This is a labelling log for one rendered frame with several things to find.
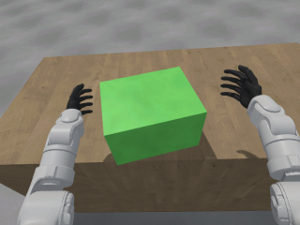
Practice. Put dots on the robot left forearm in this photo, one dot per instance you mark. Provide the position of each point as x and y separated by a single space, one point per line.
55 171

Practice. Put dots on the right robot hand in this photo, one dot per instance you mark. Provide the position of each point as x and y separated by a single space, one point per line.
248 87

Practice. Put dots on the robot right upper arm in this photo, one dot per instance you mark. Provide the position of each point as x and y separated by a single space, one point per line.
285 202

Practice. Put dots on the carton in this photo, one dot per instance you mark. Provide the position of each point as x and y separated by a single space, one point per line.
150 114

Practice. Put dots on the robot right forearm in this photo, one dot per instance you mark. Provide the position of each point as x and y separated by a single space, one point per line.
280 139

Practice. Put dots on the left robot hand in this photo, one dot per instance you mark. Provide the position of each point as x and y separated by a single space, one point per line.
75 99

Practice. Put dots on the pedestal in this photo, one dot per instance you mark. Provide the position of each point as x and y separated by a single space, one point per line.
226 172

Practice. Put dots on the robot left upper arm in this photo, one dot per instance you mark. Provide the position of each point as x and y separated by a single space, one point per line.
48 207

